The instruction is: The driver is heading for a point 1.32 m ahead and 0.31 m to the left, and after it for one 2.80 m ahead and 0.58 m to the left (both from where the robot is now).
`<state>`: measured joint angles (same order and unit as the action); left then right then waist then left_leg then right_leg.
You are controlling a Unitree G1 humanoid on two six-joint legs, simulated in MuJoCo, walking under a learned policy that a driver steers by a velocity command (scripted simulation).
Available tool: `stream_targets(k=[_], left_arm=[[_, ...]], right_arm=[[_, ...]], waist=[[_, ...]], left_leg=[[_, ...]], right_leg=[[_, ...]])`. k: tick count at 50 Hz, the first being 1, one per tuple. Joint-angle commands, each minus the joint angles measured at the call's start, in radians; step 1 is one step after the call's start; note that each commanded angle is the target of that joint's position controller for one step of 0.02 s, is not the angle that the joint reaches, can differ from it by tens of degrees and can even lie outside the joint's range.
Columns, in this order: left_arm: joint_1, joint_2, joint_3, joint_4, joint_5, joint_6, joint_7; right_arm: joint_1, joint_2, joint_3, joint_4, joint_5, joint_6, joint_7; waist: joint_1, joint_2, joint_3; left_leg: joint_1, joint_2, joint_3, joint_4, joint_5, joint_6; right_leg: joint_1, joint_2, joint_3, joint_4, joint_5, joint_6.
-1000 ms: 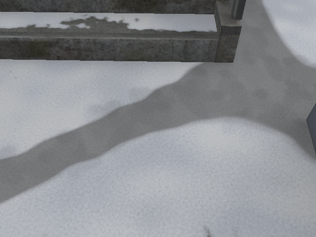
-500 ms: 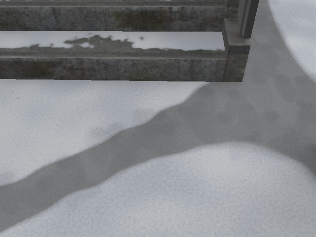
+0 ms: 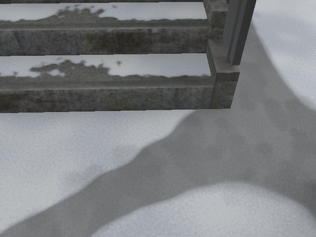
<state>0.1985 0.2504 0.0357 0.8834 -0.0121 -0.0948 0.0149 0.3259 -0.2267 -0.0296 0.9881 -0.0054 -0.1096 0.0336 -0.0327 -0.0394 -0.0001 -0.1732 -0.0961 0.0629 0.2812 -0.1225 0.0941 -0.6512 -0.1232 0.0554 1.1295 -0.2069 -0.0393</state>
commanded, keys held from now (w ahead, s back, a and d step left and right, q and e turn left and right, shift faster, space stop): w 0.34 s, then w+q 0.66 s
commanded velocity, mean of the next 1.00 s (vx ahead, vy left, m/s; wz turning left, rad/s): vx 0.50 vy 0.00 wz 0.26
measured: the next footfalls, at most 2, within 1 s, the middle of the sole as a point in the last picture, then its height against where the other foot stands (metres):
right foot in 0.30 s outside the picture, level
left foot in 0.88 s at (137, 216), level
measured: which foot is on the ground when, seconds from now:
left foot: down 0.00-0.32, up 0.34-0.86, down 0.88-1.00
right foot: up 0.00-0.28, down 0.30-0.88, up 0.90-1.00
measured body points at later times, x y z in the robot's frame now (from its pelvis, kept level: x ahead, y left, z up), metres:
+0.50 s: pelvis +0.27 -0.08 +0.00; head +0.29 -0.10 +0.45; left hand +0.32 +0.18 -0.12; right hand +0.36 -0.35 -0.14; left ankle +0.28 +0.09 -0.65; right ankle +0.29 -0.17 -0.74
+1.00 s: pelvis +0.53 +0.01 -0.01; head +0.57 +0.02 +0.43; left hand +0.54 +0.30 -0.14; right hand +0.75 -0.21 -0.12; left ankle +0.57 +0.08 -0.74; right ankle +0.47 -0.17 -0.63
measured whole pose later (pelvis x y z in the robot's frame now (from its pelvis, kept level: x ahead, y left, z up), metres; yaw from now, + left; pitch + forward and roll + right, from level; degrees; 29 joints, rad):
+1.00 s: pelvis +0.53 +0.01 -0.01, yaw +19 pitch +2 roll +0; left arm 0.22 0.27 0.05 0.86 -0.01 -0.13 0.01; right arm 0.18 -0.27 -0.08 0.78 0.01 -0.07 0.03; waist -0.01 -0.01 0.05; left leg -0.38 -0.10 0.02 0.51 -0.16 0.11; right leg -0.41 -0.05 0.03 1.26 -0.38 -0.01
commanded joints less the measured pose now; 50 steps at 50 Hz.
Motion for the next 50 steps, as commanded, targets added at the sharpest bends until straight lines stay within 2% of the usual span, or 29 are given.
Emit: stream_targets(k=[1,5,8,10,12,13,14,15,16,17,18,19,20,22,24,29,33,38,39,41,42,43,44,45,46,47,48,49,50], left_arm=[[0.033,0.042,0.011,-0.043,0.012,0.005,0.006],[-0.126,0.029,0.006,-0.083,0.003,-0.005,-0.005],[-0.215,0.033,0.002,-0.111,-0.008,-0.008,-0.021],[-0.250,0.043,0.003,-0.133,-0.011,-0.015,-0.034],[-0.228,0.065,0.010,-0.139,-0.011,-0.024,-0.045],[-0.174,0.083,0.019,-0.128,-0.010,-0.028,-0.046],[-0.049,0.117,0.040,-0.090,-0.008,-0.030,-0.043],[0.154,0.188,0.068,-0.038,-0.002,-0.032,-0.036],[0.293,0.303,0.097,-0.012,0.014,-0.024,-0.033],[0.312,0.228,0.076,-0.006,0.012,-0.022,-0.037],[0.222,0.162,0.055,-0.022,0.009,-0.024,-0.037],[0.123,0.123,0.041,-0.046,0.008,-0.023,-0.036],[0.054,0.087,0.030,-0.054,0.009,-0.024,-0.041],[0.016,0.056,0.023,-0.041,0.019,-0.033,-0.047],[0.049,0.073,0.030,-0.012,0.028,-0.040,-0.042],[0.083,0.100,0.037,0.016,0.033,-0.036,-0.013],[0.127,0.121,0.040,0.035,0.024,-0.027,0.005],[0.187,0.149,0.051,0.062,0.004,0.010,0.018],[0.173,0.159,0.054,0.058,0.004,0.018,0.022],[0.153,0.187,0.061,0.039,0.010,0.027,0.027],[0.137,0.201,0.065,0.031,0.010,0.033,0.029],[0.110,0.199,0.060,0.022,0.010,0.043,0.034],[0.118,0.175,0.049,-0.006,0.021,0.034,0.029],[0.199,0.032,0.008,-0.062,0.026,-0.008,0.004],[0.093,0.121,0.024,-0.084,-0.013,-0.064,-0.016],[-0.002,0.147,0.030,-0.120,-0.041,-0.082,-0.020],[0.000,0.145,0.028,-0.119,-0.021,-0.083,-0.015],[0.008,0.149,0.039,-0.110,0.011,-0.070,-0.008],[0.021,0.134,0.043,-0.113,0.007,-0.056,-0.008]], right_arm=[[-0.042,-0.135,-0.022,-0.057,0.002,-0.017,-0.019],[0.037,-0.161,-0.027,-0.039,0.018,-0.004,-0.033],[0.093,-0.168,-0.029,-0.017,0.025,0.006,-0.033],[0.111,-0.170,-0.031,-0.005,0.026,0.016,-0.034],[0.102,-0.182,-0.037,-0.004,0.027,0.027,-0.037],[0.083,-0.189,-0.039,-0.007,0.026,0.033,-0.037],[0.065,-0.178,-0.034,-0.014,0.022,0.038,-0.037],[0.052,-0.140,-0.018,-0.035,0.008,0.037,-0.037],[0.147,-0.027,0.017,-0.054,0.004,0.016,-0.028],[0.151,-0.058,0.014,-0.040,0.020,-0.011,-0.024],[0.068,-0.154,-0.012,-0.060,0.050,-0.024,-0.020],[0.007,-0.161,-0.016,-0.075,0.056,-0.022,-0.025],[-0.023,-0.145,-0.020,-0.077,0.045,-0.012,-0.032],[0.009,-0.106,-0.027,-0.065,0.037,0.022,-0.039],[0.025,-0.076,-0.028,-0.063,0.039,0.042,-0.040],[-0.104,-0.074,-0.040,-0.121,0.029,0.045,-0.034],[-0.237,-0.049,-0.029,-0.174,0.021,0.043,-0.011],[-0.370,-0.042,-0.023,-0.268,0.024,0.042,0.025],[-0.370,-0.046,-0.025,-0.282,0.028,0.040,0.033],[-0.328,-0.069,-0.038,-0.293,0.030,0.044,0.042],[-0.228,-0.104,-0.057,-0.278,0.033,0.046,0.042],[-0.055,-0.173,-0.092,-0.238,0.036,0.043,0.037],[0.104,-0.264,-0.127,-0.202,0.035,0.052,0.012],[0.059,-0.348,-0.138,-0.233,0.033,0.048,-0.001],[0.093,-0.271,-0.113,-0.233,0.015,0.045,-0.007],[0.055,-0.212,-0.099,-0.236,0.007,0.036,-0.012],[-0.024,-0.184,-0.090,-0.250,0.011,0.026,-0.006],[-0.088,-0.146,-0.078,-0.266,0.016,0.023,-0.004],[-0.116,-0.113,-0.067,-0.280,0.011,0.028,-0.006]], waist=[[0.047,0.073,0.055],[-0.012,0.077,0.054],[-0.046,0.088,0.071],[-0.050,0.094,0.080],[-0.023,0.108,0.067],[0.013,0.118,0.040],[0.078,0.110,-0.031],[0.156,0.059,-0.173],[0.147,-0.186,-0.319],[0.151,-0.219,-0.381],[0.135,-0.142,-0.231],[0.104,-0.071,-0.148],[0.076,-0.020,-0.081],[0.026,-0.052,-0.028],[0.013,-0.042,-0.006],[0.029,-0.018,0.033],[0.075,-0.003,0.078],[0.106,0.010,0.111],[0.092,-0.002,0.103],[0.051,-0.048,0.039],[-0.010,-0.068,-0.021],[-0.107,-0.054,-0.107],[-0.160,0.059,-0.198],[-0.031,0.296,-0.312],[-0.099,0.185,-0.376],[-0.096,0.148,-0.249],[-0.036,0.048,-0.153],[0.008,0.025,-0.124],[0.036,0.017,-0.089]], left_leg=[[-0.101,0.285,-0.217,-0.201,0.060,0.173],[-0.020,0.267,-0.164,-0.182,0.077,0.126],[0.068,0.295,-0.168,-0.148,0.051,0.120],[0.139,0.327,-0.183,-0.109,0.051,0.111],[0.183,0.351,-0.196,-0.054,0.098,0.096],[0.184,0.345,-0.187,0.007,0.209,0.083],[0.165,0.299,-0.148,0.153,0.371,0.060],[0.026,0.239,-0.091,0.419,0.350,0.025],[-0.398,0.074,-0.008,0.828,-0.013,-0.057],[-0.549,0.050,-0.157,0.997,-0.424,-0.048],[-0.631,0.108,-0.194,1.065,-0.369,-0.024],[-0.607,0.162,-0.172,1.036,-0.271,-0.017],[-0.569,0.195,-0.161,0.972,-0.197,-0.023],[-0.462,0.227,-0.167,0.895,-0.117,-0.032],[-0.469,0.219,-0.176,0.881,-0.062,-0.040],[-0.574,0.193,-0.200,0.660,0.151,-0.054],[-0.569,0.189,-0.120,0.475,0.245,-0.047],[-0.649,0.179,-0.047,0.368,0.097,-0.019],[-0.617,0.165,-0.021,0.349,0.053,-0.007],[-0.443,0.089,0.064,0.359,-0.028,0.030],[-0.303,0.047,0.083,0.363,-0.064,0.056],[-0.072,0.017,0.059,0.277,-0.022,0.093],[0.251,0.145,-0.169,0.245,-0.032,0.154],[0.574,0.425,-0.802,0.111,-0.137,0.372],[0.606,0.439,-0.894,0.010,-0.150,0.351],[0.506,0.398,-0.714,0.018,-0.052,0.293],[0.326,0.352,-0.576,0.014,0.107,0.259],[0.197,0.311,-0.480,0.007,0.187,0.235],[0.104,0.283,-0.438,-0.017,0.189,0.227]], right_leg=[[-0.023,-0.043,0.004,-0.149,0.156,0.027],[0.011,0.002,-0.034,-0.427,0.305,0.036],[0.015,0.023,-0.046,-0.526,0.282,0.036],[0.008,0.031,-0.043,-0.575,0.219,0.016],[0.064,0.047,-0.051,-0.617,0.140,-0.012],[0.150,0.070,-0.072,-0.638,0.113,-0.029],[0.315,0.103,-0.097,-0.662,0.104,-0.053],[0.606,0.018,-0.002,-0.635,0.130,-0.109],[1.015,-0.232,0.420,-0.687,0.028,-0.262],[1.059,-0.290,0.683,-0.825,-0.058,-0.301],[0.933,-0.265,0.540,-0.832,-0.066,-0.242],[0.785,-0.228,0.383,-0.853,-0.002,-0.204],[0.657,-0.184,0.275,-0.897,0.050,-0.180],[0.515,-0.124,0.132,-0.963,0.122,-0.145],[0.486,-0.110,0.040,-0.985,0.240,-0.149],[0.537,-0.106,-0.092,-1.007,0.334,-0.132],[0.596,-0.118,-0.167,-1.023,0.324,-0.112],[0.795,-0.187,-0.204,-0.925,0.443,-0.100],[0.808,-0.189,-0.223,-0.885,0.537,-0.089],[0.786,-0.183,-0.259,-0.754,0.898,-0.072],[0.759,-0.171,-0.274,-0.611,1.033,-0.060],[0.675,-0.127,-0.287,-0.396,0.967,-0.024],[0.405,-0.067,-0.288,-0.080,0.617,0.017],[-0.031,0.172,-0.166,0.310,-0.307,0.078],[-0.143,0.142,0.062,0.371,-0.331,0.038],[-0.191,0.091,0.058,0.323,-0.247,0.011],[-0.142,0.049,0.046,0.227,-0.169,0.011],[-0.063,0.017,0.041,0.139,-0.131,0.021],[0.001,-0.003,0.041,0.086,-0.134,0.028]])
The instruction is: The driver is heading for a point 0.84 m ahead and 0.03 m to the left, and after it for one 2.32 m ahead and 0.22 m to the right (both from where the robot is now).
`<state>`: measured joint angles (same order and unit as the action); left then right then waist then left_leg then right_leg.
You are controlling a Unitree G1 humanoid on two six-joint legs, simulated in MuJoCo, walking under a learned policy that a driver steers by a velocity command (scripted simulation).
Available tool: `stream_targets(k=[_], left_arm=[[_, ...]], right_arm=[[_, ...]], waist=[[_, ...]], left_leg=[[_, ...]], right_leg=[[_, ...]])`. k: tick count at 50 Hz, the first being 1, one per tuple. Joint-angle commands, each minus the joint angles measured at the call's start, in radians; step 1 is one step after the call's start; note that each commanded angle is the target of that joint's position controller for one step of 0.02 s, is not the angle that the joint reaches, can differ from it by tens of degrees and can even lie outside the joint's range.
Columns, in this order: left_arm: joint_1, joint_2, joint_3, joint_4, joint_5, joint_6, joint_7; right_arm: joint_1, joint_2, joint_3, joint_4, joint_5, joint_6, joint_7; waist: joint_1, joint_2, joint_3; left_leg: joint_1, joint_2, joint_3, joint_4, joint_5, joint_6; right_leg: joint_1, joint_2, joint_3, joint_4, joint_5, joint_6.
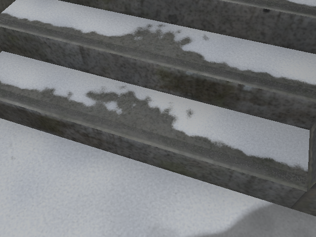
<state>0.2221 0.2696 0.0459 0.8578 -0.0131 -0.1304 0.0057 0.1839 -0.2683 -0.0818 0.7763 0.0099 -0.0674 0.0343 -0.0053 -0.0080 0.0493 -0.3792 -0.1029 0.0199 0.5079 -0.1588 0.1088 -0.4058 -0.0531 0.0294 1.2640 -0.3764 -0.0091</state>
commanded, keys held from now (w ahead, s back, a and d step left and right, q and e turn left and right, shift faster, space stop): w+q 0.16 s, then w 0.84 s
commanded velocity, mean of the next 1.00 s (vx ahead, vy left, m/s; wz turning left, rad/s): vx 0.50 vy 0.00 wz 0.22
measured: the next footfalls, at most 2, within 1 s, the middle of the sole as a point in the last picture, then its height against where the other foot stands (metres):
right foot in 0.36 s outside the picture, level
left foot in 0.86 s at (126, 205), level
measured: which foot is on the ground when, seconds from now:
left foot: down 0.00-0.38, up 0.40-0.84, down 0.86-1.00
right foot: up 0.00-0.34, down 0.36-0.88, up 0.90-1.00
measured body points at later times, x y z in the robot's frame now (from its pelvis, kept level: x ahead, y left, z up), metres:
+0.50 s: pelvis +0.29 -0.05 +0.01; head +0.31 -0.05 +0.46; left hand +0.37 +0.24 -0.09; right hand +0.43 -0.30 -0.11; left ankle +0.16 +0.07 -0.64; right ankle +0.35 -0.14 -0.73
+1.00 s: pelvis +0.50 +0.06 +0.01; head +0.51 +0.08 +0.46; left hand +0.52 +0.34 -0.12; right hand +0.70 -0.17 -0.08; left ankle +0.54 +0.15 -0.73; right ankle +0.45 -0.10 -0.63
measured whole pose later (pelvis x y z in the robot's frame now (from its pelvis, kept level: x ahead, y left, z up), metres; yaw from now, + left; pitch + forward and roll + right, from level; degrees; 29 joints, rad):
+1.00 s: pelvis +0.50 +0.06 +0.01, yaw +12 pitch +2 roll +0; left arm 0.27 0.29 0.02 0.87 -0.01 -0.08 0.01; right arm 0.18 -0.25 -0.05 0.75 -0.01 -0.08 0.02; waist 0.00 -0.03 -0.01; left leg -0.33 -0.05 0.02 0.44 -0.14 0.06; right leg -0.45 -0.05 0.01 1.20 -0.40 0.00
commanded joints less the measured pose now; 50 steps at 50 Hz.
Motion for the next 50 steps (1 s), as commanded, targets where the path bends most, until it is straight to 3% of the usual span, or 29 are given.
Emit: stream_targets(k=[1,3,5,9,12,15,17,18,19,20,21,22,23,24,25,28,30,35,39,41,42,43,44,45,46,47,48,49,50], left_arm=[[0.002,0.099,0.030,-0.096,0.010,-0.009,-0.001],[-0.017,0.088,0.029,-0.113,0.029,0.008,0.003],[-0.092,0.082,0.025,-0.142,0.034,0.014,0.009],[-0.233,0.061,0.012,-0.170,0.017,0.007,-0.007],[-0.283,0.079,0.013,-0.181,0.008,-0.009,-0.021],[-0.274,0.118,0.022,-0.182,0.010,-0.023,-0.031],[-0.172,0.147,0.035,-0.153,0.017,-0.028,-0.027],[-0.073,0.175,0.047,-0.128,0.032,-0.034,-0.025],[0.079,0.230,0.059,-0.113,0.043,-0.032,-0.019],[0.186,0.271,0.078,-0.061,0.037,-0.019,-0.029],[0.176,0.181,0.055,-0.057,0.003,-0.019,-0.036],[0.109,0.140,0.042,-0.072,0.000,-0.014,-0.033],[0.046,0.126,0.032,-0.087,0.012,-0.006,-0.030],[0.017,0.115,0.026,-0.087,0.016,0.000,-0.028],[0.017,0.117,0.025,-0.080,0.022,0.001,-0.027],[0.038,0.130,0.025,-0.059,0.016,0.001,-0.027],[0.060,0.158,0.033,-0.044,0.006,0.006,-0.021],[0.098,0.165,0.029,-0.012,-0.002,0.025,-0.006],[0.117,0.186,0.035,-0.001,-0.009,0.033,0.003],[0.082,0.194,0.039,-0.005,-0.013,0.036,0.011],[0.072,0.175,0.031,-0.012,-0.011,0.042,0.014],[0.083,0.146,0.019,-0.017,-0.005,0.044,0.018],[0.093,0.077,-0.011,-0.048,0.029,0.042,0.022],[0.266,0.013,-0.032,-0.026,0.012,0.031,0.014],[0.230,0.122,-0.005,0.009,-0.006,0.027,0.005],[0.123,0.148,0.004,-0.025,-0.016,0.024,-0.003],[0.056,0.120,-0.002,-0.042,-0.005,0.026,-0.002],[0.031,0.114,0.001,-0.054,0.012,0.031,0.002],[0.047,0.098,0.000,-0.054,0.015,0.040,0.005]], right_arm=[[0.019,-0.072,-0.014,-0.072,-0.001,-0.010,-0.011],[0.027,-0.126,-0.028,-0.076,0.006,-0.012,-0.025],[0.059,-0.156,-0.037,-0.074,0.007,-0.012,-0.039],[0.114,-0.155,-0.039,-0.064,0.015,0.003,-0.052],[0.164,-0.136,-0.033,-0.038,0.015,0.002,-0.052],[0.170,-0.138,-0.031,-0.030,0.008,0.003,-0.054],[0.140,-0.139,-0.029,-0.039,0.003,0.007,-0.054],[0.123,-0.127,-0.022,-0.057,-0.003,0.009,-0.051],[0.147,-0.085,-0.005,-0.070,-0.017,0.005,-0.050],[0.265,-0.028,0.014,-0.070,0.014,-0.007,-0.048],[0.236,-0.112,0.003,-0.059,0.030,-0.013,-0.050],[0.135,-0.148,-0.004,-0.076,0.033,-0.013,-0.049],[0.076,-0.144,-0.001,-0.087,0.016,-0.013,-0.050],[0.046,-0.132,-0.003,-0.100,0.000,-0.014,-0.047],[0.047,-0.108,-0.002,-0.104,-0.006,-0.016,-0.045],[0.041,-0.051,0.014,-0.111,-0.006,-0.012,-0.041],[-0.020,-0.035,0.023,-0.139,-0.017,-0.012,-0.040],[-0.141,-0.015,0.031,-0.163,-0.009,-0.015,-0.032],[-0.219,-0.051,0.024,-0.194,0.007,-0.025,-0.020],[-0.182,-0.076,0.015,-0.189,0.000,-0.027,-0.022],[-0.088,-0.096,0.001,-0.158,-0.007,-0.028,-0.027],[0.038,-0.134,-0.016,-0.121,-0.017,-0.029,-0.034],[0.199,-0.209,-0.032,-0.088,-0.034,-0.025,-0.041],[0.249,-0.256,-0.041,-0.049,-0.030,-0.016,-0.028],[0.247,-0.167,-0.026,-0.048,-0.014,-0.015,-0.021],[0.171,-0.136,-0.013,-0.056,-0.001,-0.017,-0.019],[0.085,-0.115,-0.001,-0.067,-0.009,-0.015,-0.017],[0.027,-0.100,0.006,-0.073,-0.016,-0.015,-0.016],[0.001,-0.087,0.012,-0.069,-0.025,-0.020,-0.017]], waist=[[0.026,-0.012,-0.122],[0.038,0.014,-0.087],[0.018,0.035,-0.063],[-0.045,0.088,-0.043],[-0.076,0.104,-0.046],[-0.059,0.123,-0.047],[0.004,0.141,-0.083],[0.053,0.116,-0.168],[0.098,0.006,-0.308],[0.071,-0.322,-0.389],[0.084,-0.219,-0.317],[0.089,-0.131,-0.183],[0.071,-0.042,-0.115],[0.051,-0.021,-0.070],[0.031,-0.028,-0.069],[0.020,-0.073,-0.067],[0.029,-0.067,-0.057],[0.056,-0.076,-0.049],[0.066,-0.109,-0.038],[0.023,-0.110,-0.054],[-0.029,-0.093,-0.115],[-0.081,-0.063,-0.205],[-0.119,0.109,-0.333],[-0.041,0.369,-0.415],[-0.085,0.197,-0.346],[-0.077,0.134,-0.216],[-0.051,0.077,-0.150],[-0.019,0.068,-0.102],[0.012,0.088,-0.089]], left_leg=[[0.250,0.274,-0.387,-0.273,0.211,0.210],[0.160,0.252,-0.336,-0.303,0.271,0.209],[0.122,0.222,-0.293,-0.309,0.267,0.189],[0.131,0.180,-0.265,-0.299,0.113,0.124],[0.204,0.221,-0.302,-0.261,0.090,0.107],[0.317,0.271,-0.361,-0.179,0.155,0.087],[0.349,0.250,-0.357,-0.070,0.368,0.061],[0.333,0.194,-0.318,0.087,0.489,0.039],[0.151,0.126,-0.262,0.360,0.298,-0.001],[-0.197,-0.016,-0.186,0.654,-0.316,-0.064],[-0.327,0.037,-0.251,0.760,-0.399,-0.054],[-0.363,0.077,-0.226,0.779,-0.316,-0.051],[-0.337,0.124,-0.174,0.752,-0.242,-0.056],[-0.319,0.155,-0.150,0.697,-0.192,-0.064],[-0.270,0.178,-0.136,0.647,-0.167,-0.067],[-0.251,0.190,-0.089,0.536,-0.153,-0.091],[-0.269,0.194,-0.067,0.434,-0.083,-0.111],[-0.166,0.156,-0.030,0.147,0.143,-0.121],[-0.130,0.143,-0.041,0.054,0.134,-0.085],[-0.057,0.125,-0.034,-0.011,0.087,-0.047],[0.072,0.096,-0.011,-0.069,0.120,-0.028],[0.277,0.123,-0.027,-0.078,0.202,-0.004],[0.566,0.325,-0.274,-0.051,0.426,0.045],[0.782,0.497,-0.602,-0.113,0.345,0.216],[0.687,0.452,-0.619,-0.160,0.047,0.201],[0.554,0.416,-0.502,-0.199,-0.068,0.164],[0.411,0.372,-0.428,-0.246,-0.061,0.143],[0.289,0.349,-0.386,-0.289,-0.019,0.134],[0.207,0.327,-0.343,-0.321,0.043,0.130]], right_leg=[[-0.210,-0.074,0.060,-0.099,0.043,0.010],[-0.196,-0.066,0.034,-0.203,0.095,0.043],[-0.202,-0.045,0.020,-0.351,0.211,0.069],[-0.136,0.013,0.016,-0.667,0.448,0.068],[-0.109,0.017,0.025,-0.738,0.498,0.049],[-0.097,0.021,0.032,-0.781,0.388,0.004],[0.030,0.054,-0.004,-0.836,0.332,-0.041],[0.183,0.028,0.009,-0.839,0.382,-0.081],[0.476,-0.141,0.194,-0.802,0.405,-0.169],[0.757,-0.325,0.613,-0.909,0.233,-0.310],[0.739,-0.332,0.683,-0.960,0.029,-0.280],[0.615,-0.298,0.548,-0.982,0.055,-0.238],[0.494,-0.258,0.433,-1.003,0.171,-0.215],[0.411,-0.233,0.373,-1.023,0.294,-0.213],[0.366,-0.204,0.327,-1.052,0.345,-0.203],[0.326,-0.179,0.221,-1.088,0.491,-0.220],[0.315,-0.176,0.174,-1.116,0.523,-0.225],[0.300,-0.130,0.066,-1.098,0.562,-0.174],[0.352,-0.177,0.088,-1.045,0.534,-0.146],[0.375,-0.184,0.089,-0.974,0.633,-0.125],[0.384,-0.146,0.067,-0.862,0.771,-0.106],[0.314,-0.099,0.030,-0.697,0.777,-0.078],[0.084,-0.018,-0.026,-0.379,0.401,-0.032],[-0.248,0.102,-0.024,-0.093,-0.245,0.007],[-0.349,0.040,0.056,0.050,-0.221,0.004],[-0.402,-0.006,0.039,0.071,-0.115,-0.010],[-0.367,-0.040,0.016,0.057,-0.030,0.000],[-0.320,-0.062,0.022,0.018,0.024,0.009],[-0.255,-0.074,0.027,0.012,0.052,0.015]])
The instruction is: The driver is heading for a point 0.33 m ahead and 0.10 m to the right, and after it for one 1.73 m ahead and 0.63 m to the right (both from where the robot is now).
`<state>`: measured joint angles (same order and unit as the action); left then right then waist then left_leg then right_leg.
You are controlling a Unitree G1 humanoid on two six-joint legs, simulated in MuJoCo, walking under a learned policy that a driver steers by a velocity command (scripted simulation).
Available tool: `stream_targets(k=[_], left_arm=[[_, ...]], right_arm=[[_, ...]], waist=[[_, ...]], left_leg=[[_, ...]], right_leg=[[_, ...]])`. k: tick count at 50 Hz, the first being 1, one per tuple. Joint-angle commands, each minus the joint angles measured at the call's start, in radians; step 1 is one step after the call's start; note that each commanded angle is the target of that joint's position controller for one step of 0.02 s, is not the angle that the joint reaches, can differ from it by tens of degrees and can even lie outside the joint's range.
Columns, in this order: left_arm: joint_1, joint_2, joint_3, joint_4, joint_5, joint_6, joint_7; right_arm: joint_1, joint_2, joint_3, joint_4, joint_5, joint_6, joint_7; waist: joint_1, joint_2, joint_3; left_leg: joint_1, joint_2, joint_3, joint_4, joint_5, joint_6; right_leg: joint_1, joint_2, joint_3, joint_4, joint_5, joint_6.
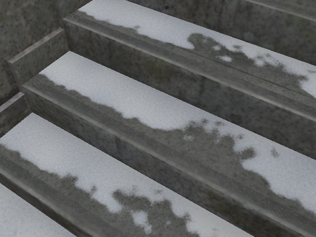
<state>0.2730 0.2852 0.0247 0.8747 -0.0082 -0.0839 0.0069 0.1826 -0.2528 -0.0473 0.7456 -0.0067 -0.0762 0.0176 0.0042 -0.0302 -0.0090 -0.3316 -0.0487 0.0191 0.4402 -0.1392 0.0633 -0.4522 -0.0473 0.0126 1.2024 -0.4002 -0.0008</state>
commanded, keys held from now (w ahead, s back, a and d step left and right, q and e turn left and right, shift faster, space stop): w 0.02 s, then w+e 0.86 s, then w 0.10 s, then no key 0.02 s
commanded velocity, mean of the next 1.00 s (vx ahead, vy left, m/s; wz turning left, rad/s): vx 0.50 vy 0.00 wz -0.42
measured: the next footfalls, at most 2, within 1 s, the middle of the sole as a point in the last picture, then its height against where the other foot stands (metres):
right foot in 0.42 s outside the picture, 0.17 m higher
left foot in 0.98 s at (198, 139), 0.17 m higher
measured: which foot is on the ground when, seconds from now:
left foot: down 0.00-0.44, up 0.46-0.96, down 0.98-1.00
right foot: up 0.00-0.40, down 0.42-1.00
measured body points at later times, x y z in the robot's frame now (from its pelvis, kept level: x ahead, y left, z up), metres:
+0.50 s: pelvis +0.23 -0.07 +0.05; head +0.23 -0.07 +0.50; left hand +0.47 +0.08 -0.02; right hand +0.20 -0.31 -0.09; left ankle +0.10 +0.10 -0.62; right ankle +0.30 -0.15 -0.57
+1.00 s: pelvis +0.53 -0.13 +0.19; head +0.55 -0.17 +0.64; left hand +0.51 +0.11 +0.07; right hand +0.71 -0.37 +0.15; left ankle +0.72 -0.12 -0.40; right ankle +0.31 -0.15 -0.54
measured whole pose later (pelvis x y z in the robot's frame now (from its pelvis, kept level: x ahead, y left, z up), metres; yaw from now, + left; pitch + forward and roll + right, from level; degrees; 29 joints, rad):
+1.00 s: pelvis +0.53 -0.13 +0.19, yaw -30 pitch +5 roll +4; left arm 0.59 0.09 -0.02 1.05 0.00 -0.02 0.04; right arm -0.05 -0.07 0.11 0.56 -0.02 -0.12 0.03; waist 0.04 -0.01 -0.02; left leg -1.01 0.01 0.18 1.27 -0.36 0.08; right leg 0.04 -0.02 0.24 0.33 -0.10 -0.11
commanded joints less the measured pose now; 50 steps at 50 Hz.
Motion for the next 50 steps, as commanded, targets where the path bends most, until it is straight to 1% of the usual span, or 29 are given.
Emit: stream_targets(k=[1,3,6,8,12,15,17,18,20,21,22,23,24,25,27,29,31,34,35,38,40,42,43,44,45,46,48,49,50], left_arm=[[0.049,0.049,0.017,-0.050,0.008,0.004,0.003],[0.132,0.013,0.016,-0.015,-0.015,0.035,0.009],[0.001,-0.043,0.004,-0.083,-0.044,0.057,0.022],[-0.083,-0.113,-0.028,-0.134,-0.046,0.045,0.016],[-0.200,-0.172,-0.076,-0.242,-0.023,0.034,-0.005],[-0.301,-0.148,-0.094,-0.362,0.000,0.027,-0.005],[-0.390,-0.166,-0.118,-0.436,0.015,0.024,-0.008],[-0.359,-0.133,-0.106,-0.411,0.006,0.023,-0.009],[-0.174,-0.109,-0.079,-0.346,0.008,0.023,-0.016],[-0.075,-0.048,-0.054,-0.320,0.005,0.021,-0.030],[-0.025,0.024,-0.022,-0.299,0.003,0.025,-0.042],[0.098,0.189,0.032,-0.267,0.024,0.033,-0.046],[0.240,0.238,0.051,-0.180,0.057,0.055,-0.008],[0.221,0.160,0.029,-0.150,0.068,0.047,-0.001],[0.132,-0.019,-0.026,-0.087,0.037,0.038,-0.025],[0.044,-0.123,-0.052,-0.050,0.030,0.035,-0.039],[0.065,-0.110,-0.049,-0.008,0.018,0.040,-0.062],[0.039,-0.054,-0.034,-0.010,0.012,0.039,-0.060],[0.060,-0.054,-0.035,-0.007,0.017,0.035,-0.051],[0.222,-0.040,-0.033,0.057,0.037,0.042,-0.032],[0.351,-0.049,-0.033,0.103,0.026,0.057,-0.028],[0.442,-0.077,-0.035,0.121,0.013,0.082,-0.011],[0.448,-0.091,-0.038,0.122,0.018,0.088,0.006],[0.399,-0.063,-0.022,0.098,-0.008,0.095,0.036],[0.413,-0.066,-0.023,0.112,-0.016,0.096,0.050],[0.301,-0.036,-0.015,0.077,-0.025,0.074,0.051],[0.289,0.058,-0.007,0.109,0.018,0.044,0.046],[0.173,0.087,0.006,0.104,0.027,0.035,0.053],[0.146,0.081,0.019,0.060,0.015,0.007,0.036]], right_arm=[[0.024,-0.089,-0.020,-0.016,-0.013,-0.013,0.005],[0.103,-0.092,-0.020,0.053,-0.009,-0.014,0.013],[0.218,-0.022,0.013,0.155,-0.002,0.001,0.016],[0.304,-0.011,0.028,0.219,-0.015,0.020,0.005],[0.307,0.010,0.057,0.252,-0.042,0.050,-0.020],[0.251,-0.030,0.063,0.237,-0.032,0.047,-0.059],[0.263,-0.119,0.037,0.247,0.019,0.041,-0.089],[0.226,-0.116,0.040,0.237,0.031,0.041,-0.089],[0.270,-0.211,0.021,0.234,0.025,0.043,-0.082],[0.237,-0.229,0.017,0.213,0.016,0.056,-0.078],[0.232,-0.215,0.015,0.176,-0.003,0.061,-0.081],[0.196,-0.136,0.027,0.086,-0.016,0.039,-0.064],[0.098,-0.102,0.024,0.070,-0.034,-0.006,-0.014],[0.131,-0.060,0.012,0.077,0.011,-0.022,0.027],[-0.108,0.031,0.043,-0.049,0.012,-0.031,0.042],[0.019,0.083,0.067,-0.060,-0.003,-0.023,0.035],[0.068,0.121,0.095,-0.071,0.001,-0.022,0.031],[-0.045,0.093,0.110,-0.120,-0.027,-0.021,0.017],[-0.082,0.084,0.110,-0.131,-0.034,-0.022,0.012],[-0.091,0.135,0.116,-0.125,-0.007,-0.022,-0.010],[-0.241,0.163,0.134,-0.182,0.005,-0.042,0.001],[-0.489,0.207,0.167,-0.297,-0.012,-0.069,0.013],[-0.521,0.193,0.168,-0.323,-0.008,-0.073,0.018],[-0.594,0.212,0.187,-0.366,-0.024,-0.071,0.023],[-0.607,0.203,0.183,-0.383,-0.026,-0.062,0.024],[-0.481,0.150,0.159,-0.359,0.001,-0.065,0.026],[-0.136,-0.043,0.056,-0.285,0.013,-0.071,0.004],[0.038,-0.108,0.018,-0.207,-0.008,-0.054,-0.002],[0.279,-0.204,0.003,-0.118,-0.048,-0.049,-0.001]], waist=[[0.018,0.136,-0.042],[0.022,0.178,-0.048],[-0.011,0.135,0.073],[-0.025,0.083,0.101],[-0.011,0.039,0.107],[0.017,0.081,0.079],[0.013,0.138,0.033],[0.029,0.083,-0.008],[0.094,0.250,-0.176],[0.149,0.319,-0.210],[0.171,0.315,-0.253],[0.185,-0.078,-0.345],[0.182,-0.283,-0.410],[0.115,-0.166,-0.322],[0.044,0.014,0.086],[-0.085,-0.007,0.086],[-0.105,-0.013,0.060],[-0.089,0.047,0.046],[-0.065,0.027,0.033],[0.004,-0.099,-0.011],[0.085,-0.102,0.023],[0.156,-0.098,0.056],[0.147,-0.107,0.055],[0.130,-0.111,0.072],[0.114,-0.116,0.054],[0.018,-0.206,0.030],[-0.173,-0.359,-0.256],[-0.292,-0.302,-0.336],[-0.297,-0.065,-0.465]], left_leg=[[0.131,0.261,-0.307,-0.252,0.108,0.190],[0.130,0.288,-0.266,-0.258,0.090,0.228],[0.202,0.343,-0.307,-0.247,-0.294,0.194],[0.298,0.383,-0.297,-0.216,-0.258,0.165],[0.232,0.354,-0.138,-0.185,-0.124,0.089],[-0.019,0.266,-0.005,-0.303,-0.068,0.074],[0.017,0.310,0.036,-0.451,0.211,0.091],[0.040,0.272,0.131,-0.412,0.562,0.081],[0.291,0.345,0.145,-0.151,1.688,0.117],[0.439,0.354,0.138,0.015,1.895,0.115],[0.422,0.327,0.122,0.204,1.870,0.106],[0.005,0.184,0.057,0.586,1.221,0.032],[-0.227,-0.038,-0.119,0.904,-0.025,0.000],[-0.385,-0.011,-0.242,1.185,-0.091,0.006],[-0.611,0.038,-0.152,1.372,-0.074,0.051],[-0.620,0.086,-0.104,1.479,-0.039,0.067],[-0.756,0.103,-0.071,1.604,-0.046,0.071],[-0.758,0.132,0.006,1.358,0.119,0.013],[-0.749,0.126,0.044,1.342,0.180,-0.011],[-1.020,0.127,0.057,1.586,0.118,-0.054],[-1.284,0.135,0.049,1.643,-0.019,-0.052],[-1.317,0.116,0.091,1.445,-0.042,-0.072],[-1.285,0.116,0.089,1.356,-0.043,-0.080],[-1.072,0.133,0.131,1.162,-0.145,-0.075],[-0.922,0.129,0.165,1.058,-0.164,-0.063],[-0.628,0.125,0.168,0.832,-0.187,-0.027],[-0.070,-0.031,0.167,0.724,-0.199,0.031],[0.075,0.014,0.012,0.700,-0.268,0.079],[0.331,0.208,-0.389,0.408,-0.266,0.175]], right_leg=[[-0.185,-0.064,0.020,0.140,0.079,0.019],[-0.283,-0.029,-0.002,0.482,-0.007,0.034],[-0.721,-0.005,0.081,0.899,-0.085,-0.005],[-0.969,0.018,0.109,1.102,-0.072,-0.029],[-1.095,0.025,0.083,1.150,0.042,-0.022],[-0.819,-0.022,0.004,0.748,0.191,0.016],[-0.579,-0.075,-0.095,0.433,0.073,-0.006],[-0.391,-0.023,-0.201,0.262,0.035,-0.048],[-0.190,0.111,-0.276,0.203,-0.096,-0.105],[-0.143,0.161,-0.248,0.002,-0.119,-0.139],[-0.012,0.177,-0.085,-0.144,-0.059,-0.174],[0.341,-0.046,0.462,-0.404,0.045,-0.331],[0.507,-0.169,0.978,-0.874,0.067,-0.356],[0.428,-0.230,1.022,-0.913,-0.240,-0.325],[0.022,-0.160,0.746,-0.840,-0.363,-0.256],[-0.092,-0.052,0.440,-0.816,-0.171,-0.183],[-0.020,-0.030,0.309,-0.800,0.010,-0.160],[-0.106,0.014,0.228,-0.846,0.064,-0.140],[-0.121,0.014,0.246,-0.863,0.122,-0.149],[0.144,-0.046,0.358,-0.811,0.181,-0.207],[0.401,-0.101,0.461,-0.813,0.173,-0.209],[0.428,-0.105,0.513,-0.880,0.215,-0.205],[0.439,-0.118,0.514,-0.912,0.261,-0.210],[0.295,-0.153,0.496,-1.101,0.310,-0.241],[0.288,-0.153,0.441,-1.173,0.359,-0.248],[0.224,-0.148,0.354,-1.188,0.569,-0.236],[0.383,-0.115,0.228,-0.914,1.757,-0.197],[0.354,-0.095,0.195,-0.667,2.077,-0.172],[0.221,-0.051,0.239,-0.350,1.854,-0.158]])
